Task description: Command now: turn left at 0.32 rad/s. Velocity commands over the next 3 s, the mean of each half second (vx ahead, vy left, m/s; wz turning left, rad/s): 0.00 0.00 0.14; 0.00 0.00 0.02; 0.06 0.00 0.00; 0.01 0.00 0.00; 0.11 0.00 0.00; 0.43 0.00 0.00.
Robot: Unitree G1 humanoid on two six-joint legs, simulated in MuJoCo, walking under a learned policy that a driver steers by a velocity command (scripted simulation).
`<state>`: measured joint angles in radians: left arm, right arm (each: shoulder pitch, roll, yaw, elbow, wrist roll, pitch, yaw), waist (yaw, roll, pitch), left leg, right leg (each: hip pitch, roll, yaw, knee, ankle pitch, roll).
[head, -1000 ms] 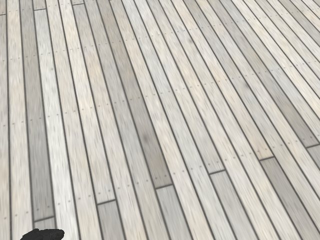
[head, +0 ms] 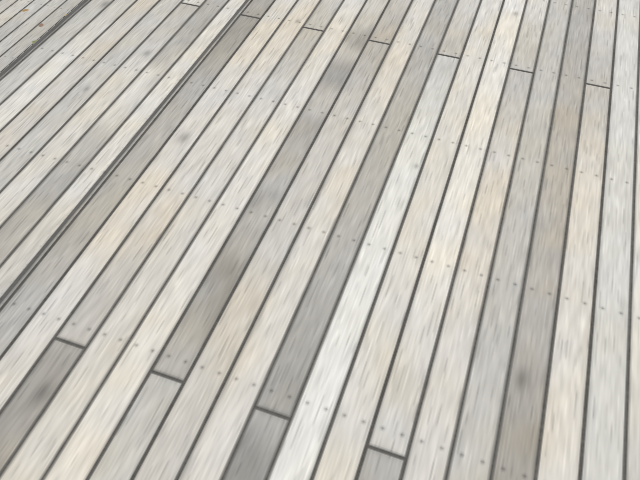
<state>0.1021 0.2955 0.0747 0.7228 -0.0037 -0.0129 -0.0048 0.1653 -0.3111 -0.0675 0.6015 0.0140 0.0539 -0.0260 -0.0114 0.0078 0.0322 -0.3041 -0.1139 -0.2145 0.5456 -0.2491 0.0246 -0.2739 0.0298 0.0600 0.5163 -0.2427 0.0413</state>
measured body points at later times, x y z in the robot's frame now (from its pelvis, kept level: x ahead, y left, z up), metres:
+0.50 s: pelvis -0.01 +0.02 +0.00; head +0.00 +0.03 +0.45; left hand +0.11 +0.28 -0.12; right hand +0.13 -0.24 -0.10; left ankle -0.03 +0.14 -0.73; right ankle +0.00 -0.13 -0.73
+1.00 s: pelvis +0.00 +0.03 +0.00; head +0.00 +0.03 +0.45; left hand +0.04 +0.30 -0.14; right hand +0.08 -0.23 -0.13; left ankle -0.03 +0.14 -0.73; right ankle +0.00 -0.13 -0.73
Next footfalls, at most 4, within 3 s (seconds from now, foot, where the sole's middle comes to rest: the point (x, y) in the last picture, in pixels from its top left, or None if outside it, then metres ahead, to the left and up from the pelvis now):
0.30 left None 0.01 0.14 -0.77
2.92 right None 0.40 -0.09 -0.77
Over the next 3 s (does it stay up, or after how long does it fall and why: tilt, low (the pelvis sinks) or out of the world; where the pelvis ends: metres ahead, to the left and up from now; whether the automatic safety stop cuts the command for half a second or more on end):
stays up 0.26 -0.01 -0.01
